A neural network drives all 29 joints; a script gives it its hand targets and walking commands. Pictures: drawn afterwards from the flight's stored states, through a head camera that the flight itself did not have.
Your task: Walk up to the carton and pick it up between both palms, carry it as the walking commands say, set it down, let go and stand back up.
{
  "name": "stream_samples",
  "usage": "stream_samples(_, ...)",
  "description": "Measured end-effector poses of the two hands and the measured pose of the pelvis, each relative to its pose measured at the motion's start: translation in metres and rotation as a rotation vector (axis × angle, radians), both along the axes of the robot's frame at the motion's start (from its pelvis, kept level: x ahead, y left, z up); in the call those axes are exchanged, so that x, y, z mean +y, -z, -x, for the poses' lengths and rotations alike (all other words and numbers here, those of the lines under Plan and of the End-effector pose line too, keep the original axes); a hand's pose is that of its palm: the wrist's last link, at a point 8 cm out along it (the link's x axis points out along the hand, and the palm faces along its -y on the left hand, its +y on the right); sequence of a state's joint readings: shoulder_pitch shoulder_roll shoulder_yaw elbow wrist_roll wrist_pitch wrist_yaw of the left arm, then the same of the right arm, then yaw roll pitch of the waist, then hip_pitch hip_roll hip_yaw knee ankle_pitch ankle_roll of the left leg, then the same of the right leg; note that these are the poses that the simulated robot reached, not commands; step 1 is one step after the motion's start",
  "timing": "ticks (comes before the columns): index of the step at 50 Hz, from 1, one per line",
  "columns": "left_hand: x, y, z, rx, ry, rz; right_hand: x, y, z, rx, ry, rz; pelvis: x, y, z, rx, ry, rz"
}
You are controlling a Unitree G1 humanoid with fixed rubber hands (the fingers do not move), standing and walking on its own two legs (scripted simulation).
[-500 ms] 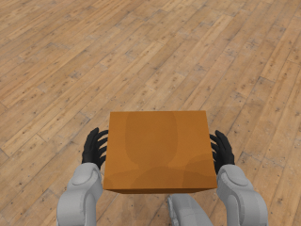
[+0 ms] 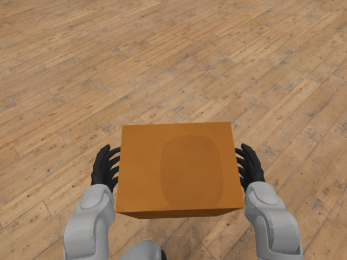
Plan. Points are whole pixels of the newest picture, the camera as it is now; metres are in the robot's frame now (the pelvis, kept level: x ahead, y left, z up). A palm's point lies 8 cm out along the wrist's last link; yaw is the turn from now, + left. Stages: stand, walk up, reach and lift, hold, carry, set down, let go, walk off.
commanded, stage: carry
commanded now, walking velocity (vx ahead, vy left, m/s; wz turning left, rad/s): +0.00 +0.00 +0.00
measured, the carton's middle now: (177, 178) +0.29 +0.02 -0.01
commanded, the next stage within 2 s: none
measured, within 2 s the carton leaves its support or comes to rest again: neither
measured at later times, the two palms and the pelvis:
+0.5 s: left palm (146, 100) +0.51 +0.11 +0.03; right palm (252, 92) +0.54 -0.20 +0.03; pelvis +0.25 -0.07 +0.02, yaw +4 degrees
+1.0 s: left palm (157, 54) +0.72 +0.09 +0.03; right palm (246, 58) +0.72 -0.22 +0.02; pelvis +0.45 -0.07 +0.01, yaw +4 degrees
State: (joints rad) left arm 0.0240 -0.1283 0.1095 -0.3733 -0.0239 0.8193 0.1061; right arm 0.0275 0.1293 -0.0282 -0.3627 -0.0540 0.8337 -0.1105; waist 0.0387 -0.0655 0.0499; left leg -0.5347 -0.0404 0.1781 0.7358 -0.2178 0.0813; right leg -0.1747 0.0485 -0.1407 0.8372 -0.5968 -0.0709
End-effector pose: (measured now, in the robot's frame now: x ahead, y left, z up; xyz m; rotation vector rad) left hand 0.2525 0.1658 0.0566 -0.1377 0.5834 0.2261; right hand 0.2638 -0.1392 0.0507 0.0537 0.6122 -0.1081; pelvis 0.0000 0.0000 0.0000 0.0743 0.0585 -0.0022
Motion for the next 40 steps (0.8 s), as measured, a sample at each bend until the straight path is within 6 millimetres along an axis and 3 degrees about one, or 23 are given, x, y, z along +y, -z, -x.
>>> stream_samples(5,-0.026,-0.008,-0.094,0.033,0.131,-0.064,-0.025,0.007,-0.058,0.035,0.103,-0.02,0.004,0.0,-0.064,0.015,0.018,-0.007)
stream_samples(9,-0.046,-0.002,-0.144,0.099,0.193,-0.087,-0.043,0.018,-0.091,0.102,0.168,-0.058,-0.002,-0.009,-0.108,0.027,0.002,0.015)
stream_samples(16,-0.065,0.02,-0.202,0.131,0.138,-0.104,-0.066,0.028,-0.177,0.126,0.082,-0.02,-0.04,-0.011,-0.186,0.006,-0.047,0.048)
stream_samples(23,-0.061,0.026,-0.248,0.114,0.017,-0.061,-0.061,0.02,-0.262,0.094,-0.056,0.044,-0.064,-0.018,-0.239,0.042,-0.08,0.06)
stream_samples(32,-0.061,0.011,-0.302,0.068,-0.051,0.02,-0.059,-0.006,-0.326,0.05,-0.076,0.068,-0.076,-0.026,-0.301,0.06,-0.119,0.025)
stream_samples(40,-0.057,0.031,-0.373,0.106,0.04,-0.021,-0.057,0.018,-0.377,0.086,-0.051,0.093,-0.062,-0.015,-0.365,0.012,-0.055,0.062)
